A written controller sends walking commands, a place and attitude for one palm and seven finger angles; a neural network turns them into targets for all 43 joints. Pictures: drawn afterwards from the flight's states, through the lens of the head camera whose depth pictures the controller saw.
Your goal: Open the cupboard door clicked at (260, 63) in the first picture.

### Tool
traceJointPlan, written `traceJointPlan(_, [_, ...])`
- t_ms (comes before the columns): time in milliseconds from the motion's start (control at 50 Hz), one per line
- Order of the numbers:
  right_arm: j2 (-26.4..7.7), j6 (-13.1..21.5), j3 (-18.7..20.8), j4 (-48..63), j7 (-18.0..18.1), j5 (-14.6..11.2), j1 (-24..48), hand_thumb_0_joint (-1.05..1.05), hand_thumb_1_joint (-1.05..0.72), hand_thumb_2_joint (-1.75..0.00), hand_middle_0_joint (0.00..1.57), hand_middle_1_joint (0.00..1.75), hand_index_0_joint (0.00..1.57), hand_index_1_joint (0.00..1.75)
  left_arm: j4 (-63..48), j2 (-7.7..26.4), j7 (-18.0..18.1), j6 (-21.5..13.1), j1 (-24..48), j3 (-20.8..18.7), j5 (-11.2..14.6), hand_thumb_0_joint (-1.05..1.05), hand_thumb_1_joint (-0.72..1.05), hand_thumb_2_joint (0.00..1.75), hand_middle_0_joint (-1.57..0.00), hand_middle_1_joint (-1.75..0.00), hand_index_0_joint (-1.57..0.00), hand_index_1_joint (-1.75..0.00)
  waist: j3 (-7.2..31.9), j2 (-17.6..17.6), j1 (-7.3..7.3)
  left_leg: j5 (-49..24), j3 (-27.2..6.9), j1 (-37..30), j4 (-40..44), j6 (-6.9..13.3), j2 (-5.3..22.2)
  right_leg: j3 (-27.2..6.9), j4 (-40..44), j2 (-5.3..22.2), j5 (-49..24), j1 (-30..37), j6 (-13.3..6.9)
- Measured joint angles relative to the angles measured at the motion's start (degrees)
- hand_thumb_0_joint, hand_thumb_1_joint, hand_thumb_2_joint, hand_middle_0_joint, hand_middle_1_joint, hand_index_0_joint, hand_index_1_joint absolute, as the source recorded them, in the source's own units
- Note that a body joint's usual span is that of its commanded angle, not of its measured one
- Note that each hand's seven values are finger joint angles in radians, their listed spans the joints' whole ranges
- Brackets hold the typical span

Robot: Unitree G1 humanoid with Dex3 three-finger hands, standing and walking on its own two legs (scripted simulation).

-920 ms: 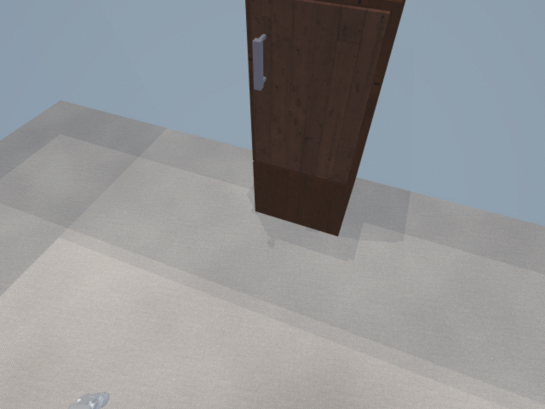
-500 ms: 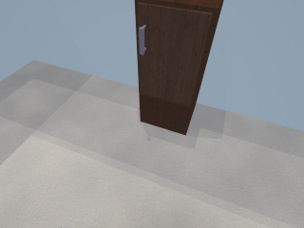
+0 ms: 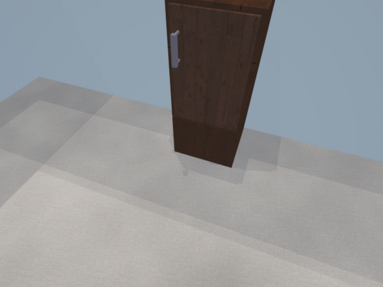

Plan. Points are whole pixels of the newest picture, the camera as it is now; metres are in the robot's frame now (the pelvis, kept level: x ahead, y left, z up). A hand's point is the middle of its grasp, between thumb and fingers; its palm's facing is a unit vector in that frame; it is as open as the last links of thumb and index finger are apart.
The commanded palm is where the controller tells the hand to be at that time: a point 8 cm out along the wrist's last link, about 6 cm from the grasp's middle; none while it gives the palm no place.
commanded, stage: look at it before walking up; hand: left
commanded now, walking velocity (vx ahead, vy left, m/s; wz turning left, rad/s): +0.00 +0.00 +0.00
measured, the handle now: (176, 49) +1.05 +0.12 +0.00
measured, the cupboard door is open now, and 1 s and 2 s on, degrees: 0 0 0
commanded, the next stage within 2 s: turn to face it in 0.52 s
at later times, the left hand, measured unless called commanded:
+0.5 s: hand out of the picture +0.07 +0.25 -0.15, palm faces -0.02 -0.94 -0.34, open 7.4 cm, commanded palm none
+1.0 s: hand out of the picture +0.06 +0.19 -0.18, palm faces -0.12 -0.96 -0.26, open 7.4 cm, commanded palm none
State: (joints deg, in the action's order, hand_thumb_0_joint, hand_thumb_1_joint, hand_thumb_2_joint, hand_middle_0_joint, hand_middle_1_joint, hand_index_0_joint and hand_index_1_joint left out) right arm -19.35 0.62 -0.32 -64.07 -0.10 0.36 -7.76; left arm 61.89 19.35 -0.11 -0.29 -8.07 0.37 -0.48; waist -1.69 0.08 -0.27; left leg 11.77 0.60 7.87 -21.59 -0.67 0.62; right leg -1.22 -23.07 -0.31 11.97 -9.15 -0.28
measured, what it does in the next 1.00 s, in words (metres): stands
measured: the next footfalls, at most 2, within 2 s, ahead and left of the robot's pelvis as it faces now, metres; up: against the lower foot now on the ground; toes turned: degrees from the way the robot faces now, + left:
right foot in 1.44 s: -0.03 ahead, -0.12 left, +0.00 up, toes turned -18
left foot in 1.88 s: +0.18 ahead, +0.15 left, +0.00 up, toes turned -3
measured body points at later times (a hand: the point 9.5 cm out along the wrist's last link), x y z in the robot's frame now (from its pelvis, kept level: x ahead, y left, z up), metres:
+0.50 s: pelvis +0.00 +0.00 +0.00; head +0.00 +0.00 +0.45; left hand +0.07 +0.30 -0.13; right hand +0.08 -0.30 -0.13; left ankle +0.00 +0.13 -0.74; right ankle +0.01 -0.12 -0.74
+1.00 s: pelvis -0.01 -0.01 -0.01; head +0.01 -0.02 +0.43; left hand +0.07 +0.24 -0.16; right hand +0.03 -0.27 -0.17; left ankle +0.00 +0.13 -0.74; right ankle +0.01 -0.12 -0.74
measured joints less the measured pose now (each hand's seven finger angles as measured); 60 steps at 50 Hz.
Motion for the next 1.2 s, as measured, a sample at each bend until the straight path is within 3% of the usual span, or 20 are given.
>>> traceJointPlan(740, [-0.07,0.15,0.15,0.58,0.35,-0.04,0.88,0.01,-0.91,-0.89,0.20,0.30,0.20,0.30,-0.01,-0.10,0.07,0.44,-0.77,-0.46,-0.16,0.00,0.90,0.89,-0.20,-0.30,-0.20,-0.30,-0.42,-0.22,0.87,-0.22,0.92,0.05,0.42,-0.24,0.49,-0.90,0.15,-0.51,-0.50,-0.61,-0.17])
traceJointPlan(1000, [5.71,-1.96,1.56,5.88,0.99,-0.02,-1.97,0.00,-0.91,-0.89,0.20,0.30,0.20,0.30,-5.31,-5.86,-0.01,2.92,-4.24,-1.09,-0.65,0.00,0.91,0.89,-0.20,-0.30,-0.20,-0.30,-1.53,-0.10,0.38,5.24,5.75,5.87,-10.27,-0.89,2.92,-5.57,-11.50,-3.28,3.33,-8.98,-0.74])
traceJointPlan(1120, [6.56,-2.38,2.35,5.97,1.24,-0.41,-3.60,0.01,-0.91,-0.89,0.20,0.30,0.20,0.30,-7.20,-8.70,0.57,2.65,-4.01,-1.38,-0.77,0.00,0.90,0.89,-0.20,-0.30,-0.20,-0.30,-2.07,-0.54,-0.10,12.08,2.83,9.63,-17.19,-0.60,1.47,-6.27,-11.40,-4.03,2.14,-10.70,-0.75])
traceJointPlan(1200, [7.80,-1.17,2.28,6.22,1.66,-0.37,-5.05,0.01,-0.91,-0.89,0.20,0.30,0.20,0.30,-7.65,-8.33,0.81,3.17,-3.95,-2.21,-0.45,0.00,0.90,0.89,-0.20,-0.30,-0.20,-0.30,-1.75,1.74,-0.43,4.61,3.55,7.63,-11.14,0.52,0.29,-8.10,-11.84,-3.77,1.48,-11.85,-0.06])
